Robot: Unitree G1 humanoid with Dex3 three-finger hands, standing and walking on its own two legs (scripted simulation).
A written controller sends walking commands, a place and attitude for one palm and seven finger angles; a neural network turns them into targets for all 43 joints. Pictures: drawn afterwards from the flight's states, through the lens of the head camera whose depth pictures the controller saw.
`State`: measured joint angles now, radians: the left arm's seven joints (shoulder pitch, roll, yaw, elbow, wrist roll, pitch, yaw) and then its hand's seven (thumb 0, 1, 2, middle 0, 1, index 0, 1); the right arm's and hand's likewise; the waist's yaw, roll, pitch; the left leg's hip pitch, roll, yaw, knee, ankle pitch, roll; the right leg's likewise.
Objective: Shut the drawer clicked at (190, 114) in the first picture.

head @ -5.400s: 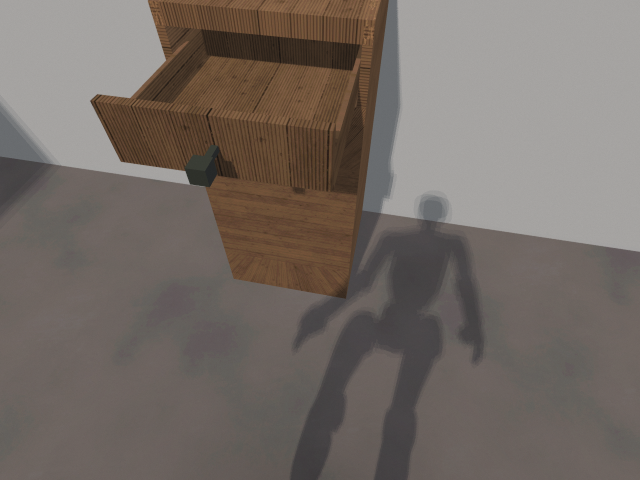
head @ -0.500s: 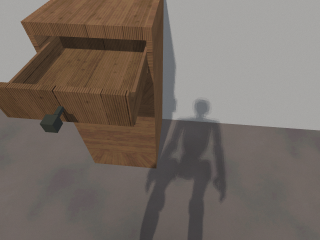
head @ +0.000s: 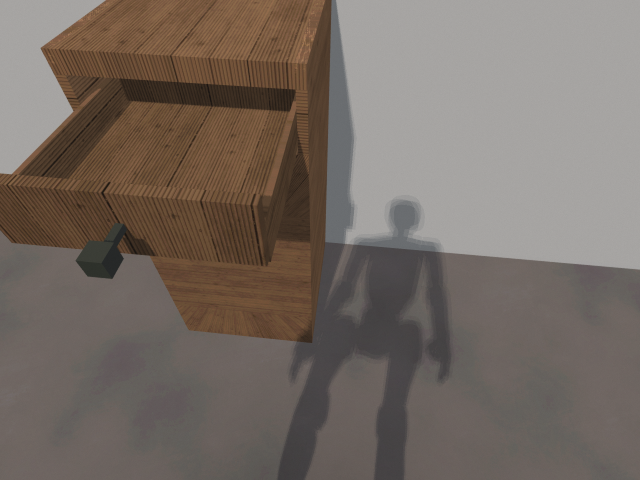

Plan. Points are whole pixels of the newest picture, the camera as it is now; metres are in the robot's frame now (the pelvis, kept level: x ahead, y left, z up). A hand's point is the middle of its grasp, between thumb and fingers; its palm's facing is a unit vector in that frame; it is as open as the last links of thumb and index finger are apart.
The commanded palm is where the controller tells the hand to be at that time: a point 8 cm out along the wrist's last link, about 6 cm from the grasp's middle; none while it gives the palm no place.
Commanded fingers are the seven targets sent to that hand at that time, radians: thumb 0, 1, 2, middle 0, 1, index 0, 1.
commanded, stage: shuffle to correct the standing spot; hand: left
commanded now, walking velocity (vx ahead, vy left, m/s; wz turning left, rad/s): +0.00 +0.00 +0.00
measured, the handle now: (107, 248) +0.36 +0.30 +0.09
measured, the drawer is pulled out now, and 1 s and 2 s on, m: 0.27 0.27 0.27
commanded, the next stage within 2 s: come to a stop and stand still in 0.72 s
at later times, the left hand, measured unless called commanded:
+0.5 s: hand out of the picture +0.04 +0.23 -0.18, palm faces +0.03 -0.96 -0.28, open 7.4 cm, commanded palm none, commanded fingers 0.00 0.90 0.90 -0.20 -0.30 -0.20 -0.30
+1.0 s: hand out of the picture +0.06 +0.30 -0.18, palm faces +0.07 -0.96 -0.27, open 7.4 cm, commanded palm none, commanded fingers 0.00 0.90 0.90 -0.20 -0.30 -0.20 -0.30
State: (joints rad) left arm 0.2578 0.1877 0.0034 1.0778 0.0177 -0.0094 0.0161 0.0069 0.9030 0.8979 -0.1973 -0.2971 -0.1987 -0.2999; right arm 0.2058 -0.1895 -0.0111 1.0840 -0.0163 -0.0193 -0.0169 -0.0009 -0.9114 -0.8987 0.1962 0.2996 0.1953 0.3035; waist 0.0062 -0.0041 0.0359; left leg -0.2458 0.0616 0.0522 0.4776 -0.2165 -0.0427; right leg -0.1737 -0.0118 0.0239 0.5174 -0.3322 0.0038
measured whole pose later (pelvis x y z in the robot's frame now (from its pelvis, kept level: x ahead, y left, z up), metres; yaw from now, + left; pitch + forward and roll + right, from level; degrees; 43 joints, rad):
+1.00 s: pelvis +0.03 +0.09 -0.01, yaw +0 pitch +1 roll +2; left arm 0.25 0.22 0.06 0.98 0.02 0.03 0.03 0.01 0.91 0.90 -0.19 -0.30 -0.20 -0.30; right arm 0.19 -0.17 -0.02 0.96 -0.04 0.00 -0.01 0.00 -0.91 -0.90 0.19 0.30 0.19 0.30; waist 0.02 -0.04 0.04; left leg -0.32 0.02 0.10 0.57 -0.26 0.00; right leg -0.41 -0.06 -0.06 0.92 -0.50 0.00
